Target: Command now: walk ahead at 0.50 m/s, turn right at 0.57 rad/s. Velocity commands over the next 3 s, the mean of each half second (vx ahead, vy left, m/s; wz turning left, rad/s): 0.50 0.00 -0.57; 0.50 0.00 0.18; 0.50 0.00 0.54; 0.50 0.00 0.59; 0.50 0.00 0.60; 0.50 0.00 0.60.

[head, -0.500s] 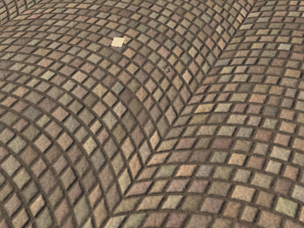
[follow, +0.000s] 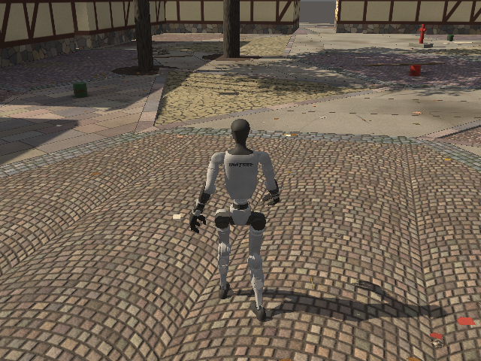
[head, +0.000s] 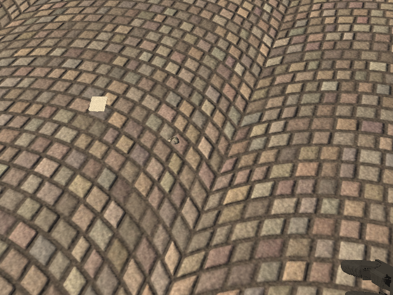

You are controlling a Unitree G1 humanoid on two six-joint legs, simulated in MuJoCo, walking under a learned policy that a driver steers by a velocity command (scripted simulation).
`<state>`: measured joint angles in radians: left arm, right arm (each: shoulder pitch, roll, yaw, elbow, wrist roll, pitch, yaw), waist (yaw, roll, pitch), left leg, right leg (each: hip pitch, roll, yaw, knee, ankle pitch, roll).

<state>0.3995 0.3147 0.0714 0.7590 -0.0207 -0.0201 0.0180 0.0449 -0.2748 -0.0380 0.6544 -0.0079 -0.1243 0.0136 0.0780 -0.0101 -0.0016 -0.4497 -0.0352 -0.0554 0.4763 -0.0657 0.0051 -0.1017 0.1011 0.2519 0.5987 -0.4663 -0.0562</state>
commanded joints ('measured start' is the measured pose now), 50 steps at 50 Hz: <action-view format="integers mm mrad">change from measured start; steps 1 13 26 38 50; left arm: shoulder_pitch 92 -206 13 -150 -100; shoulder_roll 34 32 280 75 162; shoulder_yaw -15 1 80 21 49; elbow -118 -178 -161 -77 4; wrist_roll -13 -1 -1 42 10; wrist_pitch -29 -4 -4 -89 -22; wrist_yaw -3 -35 -39 -28 12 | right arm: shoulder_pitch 356 182 409 172 48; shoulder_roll -260 -152 -46 -89 -101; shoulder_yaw -91 -61 -3 -32 -38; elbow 23 75 96 112 -3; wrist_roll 5 2 -9 33 27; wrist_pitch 5 13 39 72 69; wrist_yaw -6 -14 -6 -8 57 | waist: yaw -132 -108 -40 -75 -73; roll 351 79 -275 -36 -86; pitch -342 33 -318 30 5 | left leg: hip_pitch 835 365 -209 -237 -115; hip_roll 479 279 56 165 20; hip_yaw -757 23 168 -60 157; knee -135 -324 792 478 146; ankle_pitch -337 127 -508 42 -89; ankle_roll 269 180 -11 -37 93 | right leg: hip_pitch -626 -618 529 -34 261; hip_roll -27 -217 -442 -306 -371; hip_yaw -78 -172 399 -248 -428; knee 602 329 -152 -466 -190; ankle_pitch -144 378 214 572 1220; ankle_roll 30 77 -326 -151 -59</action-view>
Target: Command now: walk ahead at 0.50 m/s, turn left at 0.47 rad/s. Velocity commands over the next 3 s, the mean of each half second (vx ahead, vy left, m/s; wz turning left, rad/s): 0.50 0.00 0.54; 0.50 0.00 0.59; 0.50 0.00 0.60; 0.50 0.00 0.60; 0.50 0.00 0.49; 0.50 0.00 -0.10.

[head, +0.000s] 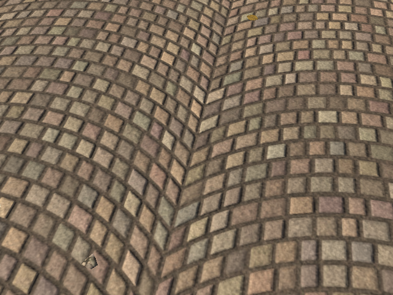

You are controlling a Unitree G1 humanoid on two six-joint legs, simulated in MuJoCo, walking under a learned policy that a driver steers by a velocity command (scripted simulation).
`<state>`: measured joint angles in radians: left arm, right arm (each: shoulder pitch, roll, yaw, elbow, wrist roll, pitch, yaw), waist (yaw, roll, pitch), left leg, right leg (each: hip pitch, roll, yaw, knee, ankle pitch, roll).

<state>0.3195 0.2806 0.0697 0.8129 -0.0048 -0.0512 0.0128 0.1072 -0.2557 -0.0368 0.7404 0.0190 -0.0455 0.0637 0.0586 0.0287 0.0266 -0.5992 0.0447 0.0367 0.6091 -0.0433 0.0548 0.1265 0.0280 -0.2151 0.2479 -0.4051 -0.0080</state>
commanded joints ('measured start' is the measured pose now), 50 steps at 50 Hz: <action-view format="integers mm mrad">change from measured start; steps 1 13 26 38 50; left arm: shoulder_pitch -34 -147 25 -72 -31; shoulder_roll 203 89 228 133 247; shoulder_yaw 50 2 52 29 60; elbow -54 -166 -157 -82 -20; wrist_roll -7 23 18 12 -31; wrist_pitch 18 -44 -85 -64 -4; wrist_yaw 23 -5 -15 -13 5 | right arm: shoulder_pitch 99 136 246 99 42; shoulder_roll -159 -190 -69 -91 -148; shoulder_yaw -61 -70 -34 -46 -74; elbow -68 -94 -92 -163 -211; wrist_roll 2 -8 -24 4 -1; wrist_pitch -7 -21 7 28 25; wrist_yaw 2 -63 -79 -58 -7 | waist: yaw -120 -49 40 -30 -91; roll -125 14 -80 -102 -131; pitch -88 -38 -291 -2 -52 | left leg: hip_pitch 189 344 257 -154 187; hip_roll -98 76 -68 72 -82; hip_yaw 77 -306 -294 -139 75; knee -3 -387 297 423 8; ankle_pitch -123 185 -268 -142 -146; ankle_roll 72 239 33 -73 64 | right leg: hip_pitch -5 -720 -2 -197 -40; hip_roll -280 -115 -273 -294 -296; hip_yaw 24 260 518 308 22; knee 323 688 207 -89 237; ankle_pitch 1226 196 268 419 1109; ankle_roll -87 82 -85 -184 -89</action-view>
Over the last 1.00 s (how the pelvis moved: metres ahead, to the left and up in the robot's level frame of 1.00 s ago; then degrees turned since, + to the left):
0.53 -0.12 0.00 -8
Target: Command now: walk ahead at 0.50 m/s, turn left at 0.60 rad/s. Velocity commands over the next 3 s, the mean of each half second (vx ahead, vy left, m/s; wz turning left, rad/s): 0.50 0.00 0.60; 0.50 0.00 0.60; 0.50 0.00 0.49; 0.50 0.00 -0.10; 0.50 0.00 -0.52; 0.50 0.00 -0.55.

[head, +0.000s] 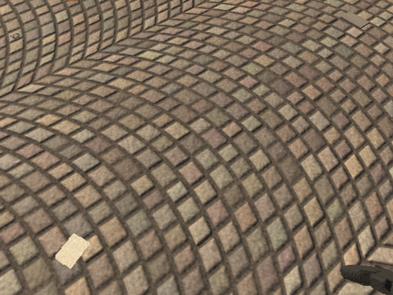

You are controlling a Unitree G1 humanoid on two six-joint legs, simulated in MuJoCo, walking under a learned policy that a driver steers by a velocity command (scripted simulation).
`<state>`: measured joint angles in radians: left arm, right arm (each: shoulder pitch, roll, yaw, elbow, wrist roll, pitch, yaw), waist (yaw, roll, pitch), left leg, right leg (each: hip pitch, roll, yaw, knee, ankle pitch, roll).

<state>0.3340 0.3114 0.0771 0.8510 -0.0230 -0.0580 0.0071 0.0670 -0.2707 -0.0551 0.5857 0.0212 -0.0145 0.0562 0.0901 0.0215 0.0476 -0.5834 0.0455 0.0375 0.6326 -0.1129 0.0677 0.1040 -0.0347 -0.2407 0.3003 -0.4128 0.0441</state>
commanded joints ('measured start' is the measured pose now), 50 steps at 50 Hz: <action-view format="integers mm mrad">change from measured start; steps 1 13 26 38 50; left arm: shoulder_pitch -58 -204 -60 -104 -55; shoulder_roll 203 75 190 109 224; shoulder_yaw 46 -9 39 22 52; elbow -63 -182 -187 -110 -58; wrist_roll -15 43 41 27 -17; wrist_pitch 6 -38 -78 -55 4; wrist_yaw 14 -7 -19 -11 6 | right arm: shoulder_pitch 251 200 289 152 95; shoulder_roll -183 -180 -81 -77 -144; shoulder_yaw -87 -57 -25 -25 -58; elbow -11 8 54 -16 -57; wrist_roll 0 -11 -15 0 -5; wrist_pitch -1 -48 -20 -1 -4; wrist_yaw -11 -61 -74 -55 -4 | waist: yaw -215 -87 7 -64 -130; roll -97 19 -2 -100 -116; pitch -158 -59 -263 -22 -76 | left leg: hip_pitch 417 354 302 -149 202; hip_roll -118 80 -33 74 -81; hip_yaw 69 -325 -353 -138 69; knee -80 -408 189 392 -30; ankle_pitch -7 217 -18 -93 -70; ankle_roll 91 221 40 -79 53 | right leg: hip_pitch -116 -729 -50 -186 -32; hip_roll -201 -58 -149 -238 -231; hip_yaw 22 294 467 345 44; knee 396 611 165 -148 186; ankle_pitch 1087 268 317 413 1073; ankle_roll -111 33 -139 -243 -139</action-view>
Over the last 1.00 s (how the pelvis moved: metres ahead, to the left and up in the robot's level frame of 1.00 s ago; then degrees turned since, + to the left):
0.54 0.12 0.00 36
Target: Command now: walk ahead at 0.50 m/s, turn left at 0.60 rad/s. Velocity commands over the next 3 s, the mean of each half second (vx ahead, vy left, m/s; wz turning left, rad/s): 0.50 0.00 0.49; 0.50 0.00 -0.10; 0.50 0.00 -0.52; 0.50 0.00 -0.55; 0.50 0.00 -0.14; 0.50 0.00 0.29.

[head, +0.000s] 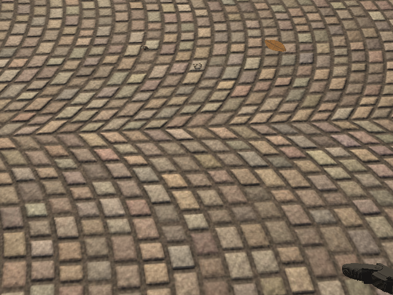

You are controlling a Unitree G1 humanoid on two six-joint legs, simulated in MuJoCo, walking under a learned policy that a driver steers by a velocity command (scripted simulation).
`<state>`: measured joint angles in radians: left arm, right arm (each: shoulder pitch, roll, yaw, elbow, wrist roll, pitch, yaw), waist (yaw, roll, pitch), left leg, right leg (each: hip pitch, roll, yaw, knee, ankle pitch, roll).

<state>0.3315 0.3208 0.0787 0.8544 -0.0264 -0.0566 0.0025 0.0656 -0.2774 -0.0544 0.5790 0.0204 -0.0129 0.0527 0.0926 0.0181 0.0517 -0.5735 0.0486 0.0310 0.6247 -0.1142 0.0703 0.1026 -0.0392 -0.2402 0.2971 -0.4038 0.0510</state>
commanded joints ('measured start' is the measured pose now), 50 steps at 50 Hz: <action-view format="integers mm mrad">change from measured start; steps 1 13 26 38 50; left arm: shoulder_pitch -57 -211 -167 -45 56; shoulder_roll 194 72 132 106 116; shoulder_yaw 42 -10 15 1 13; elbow -66 -187 -186 -117 -82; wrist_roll -12 46 35 13 2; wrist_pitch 6 -37 -71 -44 6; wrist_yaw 15 -4 -33 -20 12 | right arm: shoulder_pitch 271 205 304 133 88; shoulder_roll -190 -175 -147 -60 -153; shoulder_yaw -91 -56 -39 -4 -43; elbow -1 15 130 53 57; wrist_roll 0 -10 -10 -30 -13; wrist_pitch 0 -51 -26 -65 -110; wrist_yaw -12 -59 -68 -58 -39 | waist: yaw -223 -93 -51 -77 -139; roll -84 21 75 -89 -111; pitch -167 -60 -138 -41 -110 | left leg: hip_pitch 450 354 516 -76 418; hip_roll -120 75 67 44 -21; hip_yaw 68 -325 -308 -94 -93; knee -76 -402 -48 276 -199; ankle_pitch -10 198 438 -122 60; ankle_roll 90 214 80 -95 -38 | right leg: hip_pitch -142 -734 -328 -235 -273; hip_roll -192 -53 16 -163 -97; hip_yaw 18 293 257 504 502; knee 410 605 168 -133 154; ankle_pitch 1030 271 394 446 444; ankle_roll -113 26 -135 -305 -172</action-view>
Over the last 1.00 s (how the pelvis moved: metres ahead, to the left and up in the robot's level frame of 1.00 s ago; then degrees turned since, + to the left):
0.53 0.13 0.00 36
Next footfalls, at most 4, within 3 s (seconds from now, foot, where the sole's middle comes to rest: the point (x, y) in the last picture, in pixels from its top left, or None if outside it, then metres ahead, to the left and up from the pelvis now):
0.02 left None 0.18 0.10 -0.76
0.52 right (232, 277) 0.51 -0.05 -0.76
1.02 left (155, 213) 0.71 0.24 -0.76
1.52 right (233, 160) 0.98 -0.04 -0.76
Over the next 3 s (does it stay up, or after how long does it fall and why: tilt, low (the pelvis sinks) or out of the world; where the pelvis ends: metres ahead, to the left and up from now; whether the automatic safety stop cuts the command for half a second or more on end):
stays up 1.58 -0.22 0.01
